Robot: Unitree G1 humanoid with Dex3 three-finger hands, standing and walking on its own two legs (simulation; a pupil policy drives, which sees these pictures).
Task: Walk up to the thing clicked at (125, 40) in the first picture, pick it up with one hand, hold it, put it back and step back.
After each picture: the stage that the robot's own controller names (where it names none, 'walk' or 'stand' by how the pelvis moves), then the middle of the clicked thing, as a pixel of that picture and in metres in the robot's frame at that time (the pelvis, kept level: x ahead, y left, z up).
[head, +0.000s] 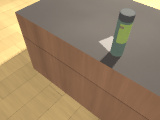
stand; (121, 34) +0.65 -0.19 +0.00
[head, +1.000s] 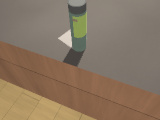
rise first; (78, 27) +0.60 +0.06 +0.02
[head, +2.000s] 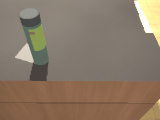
rise first; (36, 39) +0.54 +0.20 +0.04
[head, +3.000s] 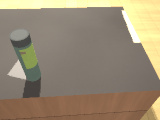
stand; (27, 57) +0.50 +0.23 +0.00
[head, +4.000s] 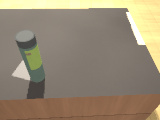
stand; (32, 58) +0.49 +0.22 +0.00
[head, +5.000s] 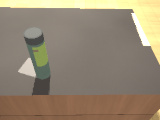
stand; (38, 55) +0.51 +0.19 +0.00
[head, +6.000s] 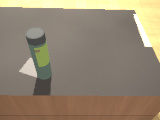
stand; (40, 56) +0.51 +0.19 +0.00
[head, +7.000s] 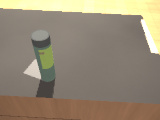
rise first; (44, 58) +0.50 +0.18 +0.00
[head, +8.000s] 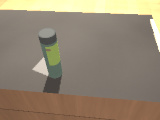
go down; (51, 55) +0.52 +0.18 +0.00
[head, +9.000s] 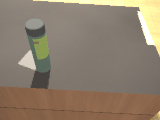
go down; (39, 48) +0.53 +0.17 +0.01
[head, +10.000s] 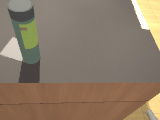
go down; (26, 35) +0.51 +0.17 +0.06
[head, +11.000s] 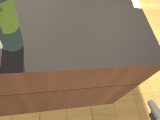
close in; (4, 18) +0.52 +0.18 +0.09
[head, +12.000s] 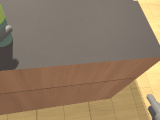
close; out of the picture +0.54 +0.20 +0.10
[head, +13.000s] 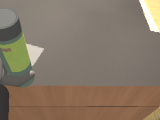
lift; (14, 55) +0.37 +0.19 +0.14
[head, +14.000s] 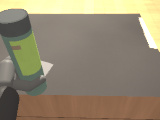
lift; (26, 58) +0.33 +0.16 +0.19
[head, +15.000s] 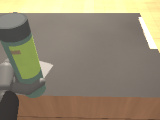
hold; (25, 61) +0.32 +0.16 +0.19
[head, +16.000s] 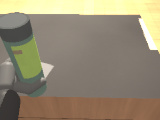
crouch; (26, 61) +0.32 +0.16 +0.19
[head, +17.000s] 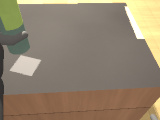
crouch; (7, 14) +0.47 +0.19 +0.23
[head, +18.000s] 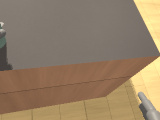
lower; out of the picture +0.53 +0.20 +0.10
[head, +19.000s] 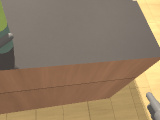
lower; out of the picture +0.52 +0.19 +0.10
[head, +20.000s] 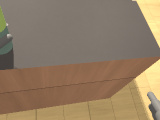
lower; out of the picture +0.51 +0.19 +0.10
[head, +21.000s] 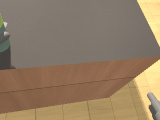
lower; out of the picture +0.52 +0.20 +0.10
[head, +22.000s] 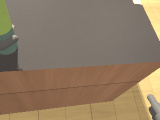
loosen; out of the picture +0.51 +0.19 +0.10
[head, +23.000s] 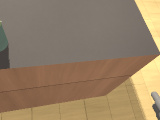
withdraw; out of the picture +0.51 +0.20 +0.10
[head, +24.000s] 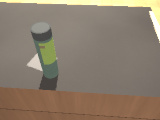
sink last; (46, 53) +0.49 +0.17 +0.04
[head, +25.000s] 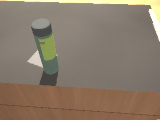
stand; (46, 49) +0.50 +0.18 +0.05
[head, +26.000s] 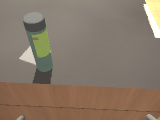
stand; (40, 45) +0.50 +0.18 +0.06
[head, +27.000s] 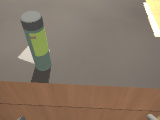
stand; (38, 44) +0.50 +0.19 +0.06
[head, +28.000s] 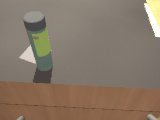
stand; (40, 44) +0.50 +0.18 +0.06
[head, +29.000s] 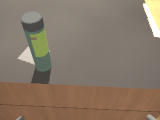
stand; (38, 45) +0.50 +0.18 +0.06
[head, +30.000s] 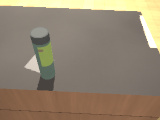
stand; (44, 55) +0.50 +0.18 +0.01
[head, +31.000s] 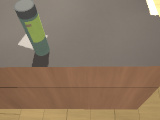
walk; (34, 31) +0.55 +0.22 +0.02
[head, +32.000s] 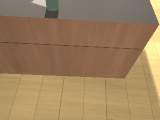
walk; out of the picture +0.86 +0.16 +0.03
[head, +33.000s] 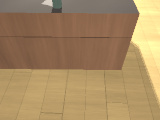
stand; out of the picture +1.13 +0.23 +0.02
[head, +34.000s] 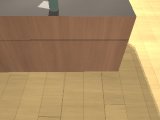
stand; out of the picture +1.10 +0.22 +0.00
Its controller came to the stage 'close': yes
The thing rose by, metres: 0.21
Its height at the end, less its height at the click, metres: +0.00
